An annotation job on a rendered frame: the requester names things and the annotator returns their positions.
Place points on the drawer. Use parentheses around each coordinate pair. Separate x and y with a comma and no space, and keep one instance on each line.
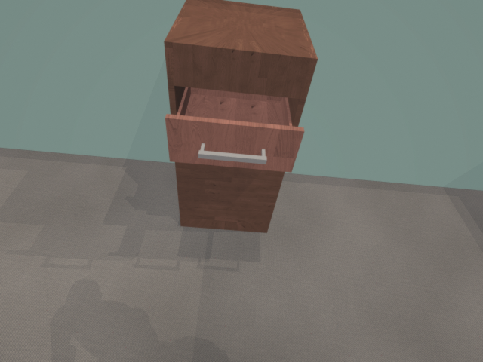
(234,123)

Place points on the handle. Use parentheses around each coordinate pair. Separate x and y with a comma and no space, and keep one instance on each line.
(224,156)

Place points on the cabinet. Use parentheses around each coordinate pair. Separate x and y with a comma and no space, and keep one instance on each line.
(245,48)

